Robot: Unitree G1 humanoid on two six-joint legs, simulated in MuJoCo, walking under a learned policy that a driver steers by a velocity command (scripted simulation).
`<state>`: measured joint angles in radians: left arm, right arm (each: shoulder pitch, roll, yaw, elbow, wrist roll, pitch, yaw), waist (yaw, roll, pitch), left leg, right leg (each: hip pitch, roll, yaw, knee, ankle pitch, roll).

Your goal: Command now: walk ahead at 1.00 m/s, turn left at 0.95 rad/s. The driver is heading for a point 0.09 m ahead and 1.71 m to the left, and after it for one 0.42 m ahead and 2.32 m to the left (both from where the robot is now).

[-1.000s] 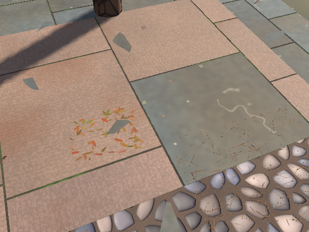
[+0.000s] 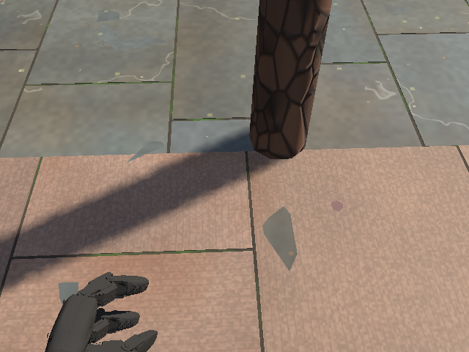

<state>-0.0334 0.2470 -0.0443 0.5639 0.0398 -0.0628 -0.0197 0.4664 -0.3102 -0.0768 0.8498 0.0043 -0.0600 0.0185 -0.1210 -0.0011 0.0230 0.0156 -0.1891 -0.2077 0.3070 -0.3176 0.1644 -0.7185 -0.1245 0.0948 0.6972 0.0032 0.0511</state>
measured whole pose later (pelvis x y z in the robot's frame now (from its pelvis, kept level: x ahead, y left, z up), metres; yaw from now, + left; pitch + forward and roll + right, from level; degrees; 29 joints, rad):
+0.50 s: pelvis +0.43 +0.00 -0.02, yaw +28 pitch +2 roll -2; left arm 0.54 0.29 0.04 0.90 0.03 -0.10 0.01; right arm -0.10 -0.32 -0.02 0.56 -0.03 0.00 0.10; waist 0.09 0.04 0.04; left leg -0.76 0.02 0.14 0.80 -0.04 0.16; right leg 0.25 -0.01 -0.31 0.21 -0.43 0.07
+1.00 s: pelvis +0.84 +0.24 -0.03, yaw +58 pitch +2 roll -1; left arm 0.03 0.29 -0.01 0.56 0.05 -0.07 0.01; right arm 0.42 -0.38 -0.09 0.81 0.00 -0.05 0.01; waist -0.10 0.03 0.03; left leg -0.06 -0.17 -0.27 0.89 -0.49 0.14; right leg -0.52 -0.03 0.03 0.63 -0.15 0.05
